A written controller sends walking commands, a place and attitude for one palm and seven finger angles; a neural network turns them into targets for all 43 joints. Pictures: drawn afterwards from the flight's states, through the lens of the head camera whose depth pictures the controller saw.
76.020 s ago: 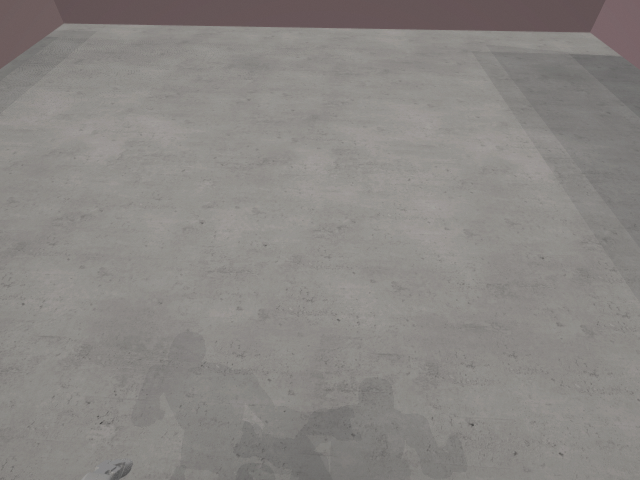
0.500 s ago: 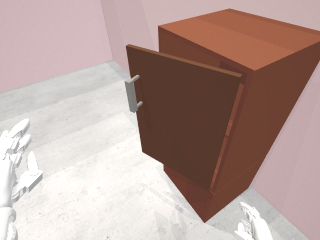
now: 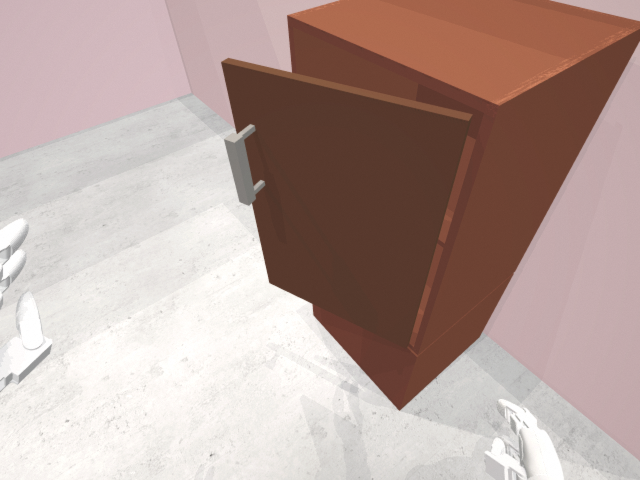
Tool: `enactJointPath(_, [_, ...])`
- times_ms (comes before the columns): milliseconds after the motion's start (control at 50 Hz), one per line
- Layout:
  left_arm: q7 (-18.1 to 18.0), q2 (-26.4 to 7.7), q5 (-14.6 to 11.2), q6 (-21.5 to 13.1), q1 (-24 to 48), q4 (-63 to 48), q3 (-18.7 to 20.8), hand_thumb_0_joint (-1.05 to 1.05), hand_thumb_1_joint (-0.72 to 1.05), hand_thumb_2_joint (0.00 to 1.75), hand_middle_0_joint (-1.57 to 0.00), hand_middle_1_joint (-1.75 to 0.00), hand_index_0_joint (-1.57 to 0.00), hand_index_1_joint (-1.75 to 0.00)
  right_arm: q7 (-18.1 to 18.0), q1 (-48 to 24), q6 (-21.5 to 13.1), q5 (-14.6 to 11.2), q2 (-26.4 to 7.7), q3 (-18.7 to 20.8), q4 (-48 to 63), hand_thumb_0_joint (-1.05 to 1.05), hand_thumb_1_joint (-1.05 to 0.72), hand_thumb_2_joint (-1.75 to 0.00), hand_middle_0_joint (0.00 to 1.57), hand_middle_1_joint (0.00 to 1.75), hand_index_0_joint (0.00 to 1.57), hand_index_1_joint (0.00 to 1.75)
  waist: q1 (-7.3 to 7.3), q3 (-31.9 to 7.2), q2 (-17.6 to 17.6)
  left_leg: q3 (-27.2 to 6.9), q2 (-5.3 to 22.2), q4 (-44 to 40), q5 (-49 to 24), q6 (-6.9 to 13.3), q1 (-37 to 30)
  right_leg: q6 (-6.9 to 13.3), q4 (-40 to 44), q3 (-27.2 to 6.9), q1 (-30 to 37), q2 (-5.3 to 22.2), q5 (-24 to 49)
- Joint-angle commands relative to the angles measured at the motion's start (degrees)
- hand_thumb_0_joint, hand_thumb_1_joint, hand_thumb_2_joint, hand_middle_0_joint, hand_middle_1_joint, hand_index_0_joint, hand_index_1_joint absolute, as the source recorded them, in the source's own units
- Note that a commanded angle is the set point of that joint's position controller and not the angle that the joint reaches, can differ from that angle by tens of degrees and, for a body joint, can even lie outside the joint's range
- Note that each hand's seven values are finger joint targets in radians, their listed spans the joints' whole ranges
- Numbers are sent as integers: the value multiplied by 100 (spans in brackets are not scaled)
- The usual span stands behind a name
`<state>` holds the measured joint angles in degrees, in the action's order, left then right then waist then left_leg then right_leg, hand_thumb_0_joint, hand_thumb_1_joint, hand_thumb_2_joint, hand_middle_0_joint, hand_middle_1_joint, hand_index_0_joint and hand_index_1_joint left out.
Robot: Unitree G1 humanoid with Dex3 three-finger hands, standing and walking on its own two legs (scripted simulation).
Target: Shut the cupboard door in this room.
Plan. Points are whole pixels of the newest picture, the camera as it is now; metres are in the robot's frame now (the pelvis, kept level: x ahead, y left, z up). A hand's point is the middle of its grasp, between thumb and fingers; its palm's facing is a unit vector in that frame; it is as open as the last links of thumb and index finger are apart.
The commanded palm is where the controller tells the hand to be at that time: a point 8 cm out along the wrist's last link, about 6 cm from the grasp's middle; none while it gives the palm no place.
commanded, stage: step back with the hand held close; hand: left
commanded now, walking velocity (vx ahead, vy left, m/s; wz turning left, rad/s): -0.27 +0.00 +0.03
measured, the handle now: (248, 165) +0.62 +0.17 +0.06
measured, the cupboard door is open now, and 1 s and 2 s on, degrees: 22 22 22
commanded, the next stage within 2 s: stop stepping back and stand still in 0.94 s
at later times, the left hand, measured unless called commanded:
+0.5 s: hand out of the picture +0.09 +0.30 +0.17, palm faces +0.50 -0.72 -0.48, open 7.4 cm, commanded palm +0.03 +0.32 +0.18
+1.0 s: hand out of the picture -0.03 +0.31 +0.17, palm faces +0.52 -0.76 -0.39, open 7.4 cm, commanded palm -0.07 +0.34 +0.18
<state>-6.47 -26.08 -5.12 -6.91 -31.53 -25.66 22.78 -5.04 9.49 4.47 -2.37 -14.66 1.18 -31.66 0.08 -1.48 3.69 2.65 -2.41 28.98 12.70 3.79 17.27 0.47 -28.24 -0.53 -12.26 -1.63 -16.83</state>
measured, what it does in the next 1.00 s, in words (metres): walks backwards: right foot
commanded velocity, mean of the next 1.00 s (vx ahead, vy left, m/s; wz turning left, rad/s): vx -0.35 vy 0.00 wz -0.04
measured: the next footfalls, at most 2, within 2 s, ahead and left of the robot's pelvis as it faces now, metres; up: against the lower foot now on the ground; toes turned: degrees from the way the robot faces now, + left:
right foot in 0.92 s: -0.23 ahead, -0.12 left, +0.00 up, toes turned +4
left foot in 1.04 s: -0.01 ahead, +0.10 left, +0.00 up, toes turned +9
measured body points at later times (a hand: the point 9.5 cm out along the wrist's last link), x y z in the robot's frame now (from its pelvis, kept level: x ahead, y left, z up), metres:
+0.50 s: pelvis -0.09 +0.01 -0.01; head -0.09 +0.02 +0.44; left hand +0.05 +0.33 +0.19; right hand +0.09 -0.22 -0.09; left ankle +0.02 +0.08 -0.73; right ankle -0.04 -0.11 -0.74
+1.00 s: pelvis -0.20 +0.03 -0.02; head -0.20 +0.06 +0.43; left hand -0.06 +0.35 +0.19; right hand +0.00 -0.18 -0.08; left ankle -0.03 +0.10 -0.73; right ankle -0.27 -0.12 -0.74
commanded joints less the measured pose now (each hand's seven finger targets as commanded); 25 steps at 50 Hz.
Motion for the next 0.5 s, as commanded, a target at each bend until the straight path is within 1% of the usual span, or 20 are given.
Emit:
enactJointPath(0, [-169, -1015, -39, -324, -61, -770, 877, 0, 90, 90, -20, -30, -20, -30, -19, -539, -240, 5, -608, 178, 951, 0, -90, -90, 20, 30, 20, 30, 45, -775, -372, -676, 818, -240, -1767, -93, -280, -33, 129, -463, 70, 604, 2110])
enactJointPath(40, [-191, -982, -27, -361, -11, -825, 811, 0, 90, 90, -20, -30, -20, -30, -24, -510, -275, 10, -630, 175, 944, 0, -90, -90, 20, 30, 20, 30, 35, -672, -335, -735, 837, -343, -1134, -62, -58, -27, 223, -506, -15, 577, 1526])
enactJointPath(60, [-200, -1088, -12, -393, 83, -950, 872, 0, 90, 90, -20, -30, -20, -30, -36, -530, -305, 30, -686, 182, 933, 0, -90, -90, 20, 30, 20, 30, 41, -628, -190, -782, 847, -438, -869, -46, 29, -26, 251, -515, -45, 540, 1288])
enactJointPath(80, [-212, -1003, 6, -424, 50, -933, 804, 0, 90, 90, -20, -30, -20, -30, -43, -515, -331, 35, -653, 148, 937, 0, -90, -90, 20, 30, 20, 30, 40, -592, -137, -870, 902, -578, -588, -16, 246, -26, 193, -453, 49, 502, 1018])
enactJointPath(100, [-216, -969, 27, -466, 165, -1047, 745, 0, 90, 90, -20, -30, -20, -30, -41, -513, -370, 28, -676, 141, 958, 0, -90, -90, 20, 30, 20, 30, 28, -524, -60, -971, 948, -743, -96, 18, 469, -37, 145, -429, 116, 422, 700])
enactJointPath(120, [-234, -993, 65, -511, 193, -1125, 798, 0, 90, 90, -20, -30, -20, -30, -50, -504, -413, 47, -706, 144, 967, 0, -90, -90, 20, 30, 20, 30, 33, -470, 128, -1090, 1029, -965, 488, 81, 793, -54, 35, -383, 295, 334, 470])
enactJointPath(140, [-247, -984, 110, -563, 312, -1237, 807, 0, 90, 90, -20, -30, -20, -30, -61, -502, -456, 64, -722, 135, 980, 0, -90, -90, 20, 30, 20, 30, 33, -381, 319, -1253, 1104, -1231, 1175, 157, 1243, -74, -145, -319, 568, 233, 320])
enactJointPath(160, [-270, -1182, 164, -615, 405, -1330, 1006, 0, 90, 90, -20, -30, -20, -30, -93, -567, -505, 94, -768, 143, 973, 0, -90, -90, 20, 30, 20, 30, 68, -312, 489, -1399, 1190, -1461, 1718, 233, 1648, -101, -310, -303, 836, 140, 278])
enactJointPath(180, [-268, -1012, 193, -653, 450, -1305, 896, 0, 90, 90, -20, -30, -20, -30, -100, -510, -539, 104, -723, 117, 967, 0, -90, -90, 20, 30, 20, 30, 49, -213, 510, -1543, 1254, -1632, 2213, 278, 2068, -105, -494, -260, 1063, 87, 188])
enactJointPath(240, [-275, -965, 307, -764, 669, -1346, 962, 0, 90, 90, -20, -30, -20, -30, -87, -377, -662, 151, -770, 162, 920, 0, -90, -90, 20, 30, 20, 30, 51, -156, 695, -1672, 1378, -1833, 2971, 360, 2794, -116, -952, -175, 1542, -76, 184])
enactJointPath(260, [-272, -1119, 349, -812, 694, -1433, 1110, 0, 90, 90, -20, -30, -20, -30, -77, -378, -712, 170, -800, 192, 903, 0, -90, -90, 20, 30, 20, 30, 74, -263, 778, -1710, 1387, -1842, 3054, 362, 2803, -115, -1019, -156, 1609, -145, 172])
enactJointPath(280, [-257, -982, 332, -850, 665, -1460, 1017, 0, 90, 90, -20, -30, -20, -30, -63, -332, -747, 174, -748, 181, 895, 0, -90, -90, 20, 30, 20, 30, 53, -295, 743, -1681, 1376, -1758, 2965, 356, 2793, -93, -1025, -183, 1595, -112, 213])
enactJointPath(300, [-261, -1013, 328, -886, 565, -1433, 1075, 0, 90, 90, -20, -30, -20, -30, -42, -306, -785, 176, -751, 198, 890, 0, -90, -90, 20, 30, 20, 30, 50, -305, 689, -1675, 1355, -1681, 2939, 342, 2727, -77, -986, -241, 1519, -113, 195])
enactJointPath(340, [-244, -936, 253, -918, 323, -1364, 1033, 0, 90, 90, -20, -30, -20, -30, 18, -220, -841, 156, -714, 198, 842, 0, -90, -90, 20, 30, 20, 30, 19, -399, 290, -1489, 1178, -1364, 2590, 199, 2214, 28, -640, -395, 1048, -4, 87])
enactJointPath(360, [-243, -1050, 277, -932, 223, -1413, 1171, 0, 90, 90, -20, -30, -20, -30, 36, -190, -869, 172, -752, 228, 812, 0, -90, -90, 20, 30, 20, 30, 33, -530, 223, -1430, 1134, -1289, 2590, 165, 2026, 47, -559, -447, 954, 14, -47])
enactJointPath(380, [-235, -865, 238, -930, 233, -1416, 999, 0, 90, 90, -20, -30, -20, -30, 47, -188, -865, 152, -681, 201, 817, 0, -90, -90, 20, 30, 20, 30, 8, -524, 116, -1344, 1086, -1175, 2567, 118, 1920, 91, -491, -492, 745, 96, -267])
enactJointPath(400, [-247, -889, 249, -934, 321, -1415, 1000, 0, 90, 90, -20, -30, -20, -30, 49, -225, -867, 164, -712, 215, 807, 0, -90, -90, 20, 30, 20, 30, -4, -390, 51, -1295, 1062, -1076, 2623, 99, 1932, 133, -376, -647, 505, 144, -504])
enactJointPath(440, [-279, -848, 260, -930, 401, -1309, 950, 0, 90, 90, -20, -30, -20, -30, 62, -207, -881, 192, -675, 216, 725, 0, -90, -90, 20, 30, 20, 30, -25, -234, -156, -1094, 926, -662, 2382, 27, 1740, 233, 8, -975, -37, 361, -808])
enactJointPath(460, [-307, -1000, 285, -913, 417, -1218, 1074, 0, 90, 90, -20, -30, -20, -30, 76, -187, -888, 235, -691, 231, 638, 0, -90, -90, 20, 30, 20, 30, -27, -188, -327, -1006, 862, -403, 2149, -35, 1494, 308, 254, -1221, -392, 545, -930])
enactJointPath(480, [-317, -770, 252, -910, 539, -1232, 768, 0, 90, 90, -20, -30, -20, -30, 92, -188, -875, 218, -562, 177, 620, 0, -90, -90, 20, 30, 20, 30, -67, -128, -499, -894, 755, -60, 1765, -124, 1143, 391, 530, -1417, -876, 783, -1014])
